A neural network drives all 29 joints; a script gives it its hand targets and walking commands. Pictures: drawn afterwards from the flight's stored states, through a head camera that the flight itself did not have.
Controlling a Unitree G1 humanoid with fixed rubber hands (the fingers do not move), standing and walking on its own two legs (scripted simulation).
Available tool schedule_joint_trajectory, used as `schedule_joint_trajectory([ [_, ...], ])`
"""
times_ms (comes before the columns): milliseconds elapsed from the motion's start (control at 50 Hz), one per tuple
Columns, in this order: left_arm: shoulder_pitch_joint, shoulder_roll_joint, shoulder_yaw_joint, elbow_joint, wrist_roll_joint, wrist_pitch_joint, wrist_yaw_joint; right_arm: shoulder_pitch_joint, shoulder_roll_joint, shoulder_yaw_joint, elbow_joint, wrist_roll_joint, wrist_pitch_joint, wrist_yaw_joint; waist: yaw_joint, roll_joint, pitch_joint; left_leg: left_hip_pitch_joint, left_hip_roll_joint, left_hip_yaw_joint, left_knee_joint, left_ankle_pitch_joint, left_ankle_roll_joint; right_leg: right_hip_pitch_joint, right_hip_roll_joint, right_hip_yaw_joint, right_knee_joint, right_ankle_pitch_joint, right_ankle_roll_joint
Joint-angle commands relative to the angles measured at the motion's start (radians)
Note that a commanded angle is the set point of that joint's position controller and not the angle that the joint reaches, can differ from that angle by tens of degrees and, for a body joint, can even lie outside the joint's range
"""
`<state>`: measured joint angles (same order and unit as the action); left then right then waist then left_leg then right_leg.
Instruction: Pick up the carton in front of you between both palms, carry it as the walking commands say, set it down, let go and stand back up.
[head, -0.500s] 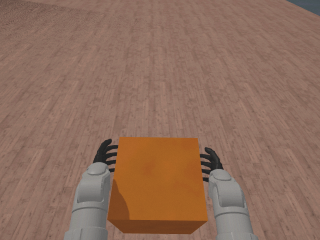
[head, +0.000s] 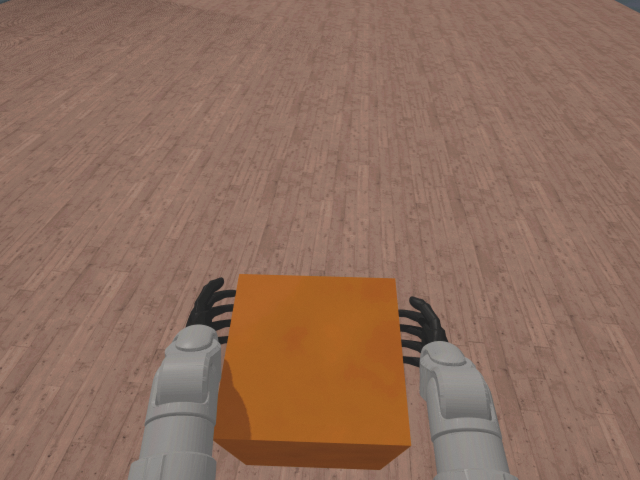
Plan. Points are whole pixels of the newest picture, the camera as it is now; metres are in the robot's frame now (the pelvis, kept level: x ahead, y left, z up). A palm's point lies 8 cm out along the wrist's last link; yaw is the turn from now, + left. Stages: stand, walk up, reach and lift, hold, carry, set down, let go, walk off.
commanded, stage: hold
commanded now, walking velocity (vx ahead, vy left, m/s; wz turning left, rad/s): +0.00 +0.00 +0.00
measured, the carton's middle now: (314, 379) +0.29 +0.01 -0.06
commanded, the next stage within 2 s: set down in 0.64 s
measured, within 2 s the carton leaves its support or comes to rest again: neither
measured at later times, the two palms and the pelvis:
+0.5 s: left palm (219, 345) +0.27 +0.13 +0.06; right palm (454, 346) +0.29 -0.17 +0.04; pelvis -0.01 -0.05 +0.00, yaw +5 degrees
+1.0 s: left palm (229, 329) +0.32 +0.13 +0.01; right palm (433, 344) +0.33 -0.17 -0.02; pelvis +0.00 -0.04 -0.01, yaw +5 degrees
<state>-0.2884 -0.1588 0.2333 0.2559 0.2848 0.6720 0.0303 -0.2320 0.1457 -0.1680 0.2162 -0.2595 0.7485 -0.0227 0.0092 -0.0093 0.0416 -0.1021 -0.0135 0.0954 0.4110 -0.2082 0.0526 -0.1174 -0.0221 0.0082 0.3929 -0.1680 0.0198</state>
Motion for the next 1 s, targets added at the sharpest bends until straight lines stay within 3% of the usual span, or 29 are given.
schedule_joint_trajectory([
  [0,-0.405,-0.96,-0.54,0.011,-0.246,0.001,-0.26,-0.566,0.896,0.478,-0.114,0.245,-0.092,0.243,-0.033,0.08,-0.297,0.206,0.0,-0.219,-0.053,0.257,-0.047,-0.02,0.116,0.071,-0.024,0.057,-0.051],
  [60,-0.458,-0.962,-0.53,0.038,-0.25,0.012,-0.28,-0.598,0.918,0.447,-0.06,0.23,-0.088,0.248,-0.042,0.047,-0.252,0.128,-0.004,-0.227,-0.065,0.127,-0.047,0.004,0.106,0.07,-0.022,0.009,-0.055],
  [140,-0.492,-0.973,-0.497,0.089,-0.245,0.018,-0.297,-0.657,0.946,0.43,-0.008,0.223,-0.082,0.266,-0.028,0.028,-0.217,0.061,-0.009,-0.226,-0.081,-0.018,-0.041,0.019,0.095,0.066,-0.018,-0.056,-0.051],
  [220,-0.515,-0.984,-0.467,0.131,-0.237,0.019,-0.313,-0.703,0.968,0.424,0.022,0.221,-0.079,0.28,-0.015,0.01,-0.206,0.01,-0.02,-0.21,-0.077,-0.068,-0.03,0.043,0.085,0.066,-0.024,-0.095,-0.046],
  [360,-0.527,-0.985,-0.425,0.162,-0.21,0.014,-0.323,-0.755,0.986,0.436,0.039,0.238,-0.079,0.292,0.009,-0.015,-0.213,0.002,-0.046,-0.178,-0.049,-0.045,-0.016,0.051,0.055,0.085,-0.061,-0.138,-0.038],
  [480,-0.528,-0.982,-0.417,0.155,-0.2,0.007,-0.321,-0.758,0.986,0.44,0.045,0.244,-0.085,0.286,0.01,-0.026,-0.223,0.03,-0.06,-0.173,-0.025,0.005,-0.016,0.046,0.029,0.12,-0.092,-0.143,-0.033],
  [680,-0.502,-0.98,-0.431,0.117,-0.21,0.009,-0.306,-0.707,0.965,0.436,0.023,0.233,-0.08,0.271,-0.006,-0.012,-0.26,0.018,-0.065,-0.176,-0.041,0.085,-0.017,0.132,0.047,0.103,-0.063,0.065,-0.024],
  [760,-0.538,-0.981,-0.381,0.156,-0.185,-0.011,-0.291,-0.71,0.925,0.36,0.097,0.182,-0.102,0.275,-0.018,-0.004,-0.224,-0.005,-0.065,-0.178,-0.035,0.066,-0.024,0.1,0.06,0.09,-0.042,0.049,-0.033],
  [860,-0.599,-0.98,-0.226,0.29,-0.087,-0.09,-0.257,-0.77,0.832,0.194,0.243,0.068,-0.192,0.285,-0.031,0.017,-0.171,-0.093,-0.066,-0.187,0.02,0.025,-0.034,-0.021,0.079,0.073,0.023,-0.008,-0.052],
  [980,-0.519,-0.905,-0.052,0.414,0.038,-0.259,-0.187,-0.749,0.638,0.056,0.324,-0.052,-0.367,0.273,-0.026,0.038,-0.229,-0.237,-0.084,-0.191,0.127,0.14,-0.055,-0.209,0.108,0.057,0.164,0.086,-0.062],
])
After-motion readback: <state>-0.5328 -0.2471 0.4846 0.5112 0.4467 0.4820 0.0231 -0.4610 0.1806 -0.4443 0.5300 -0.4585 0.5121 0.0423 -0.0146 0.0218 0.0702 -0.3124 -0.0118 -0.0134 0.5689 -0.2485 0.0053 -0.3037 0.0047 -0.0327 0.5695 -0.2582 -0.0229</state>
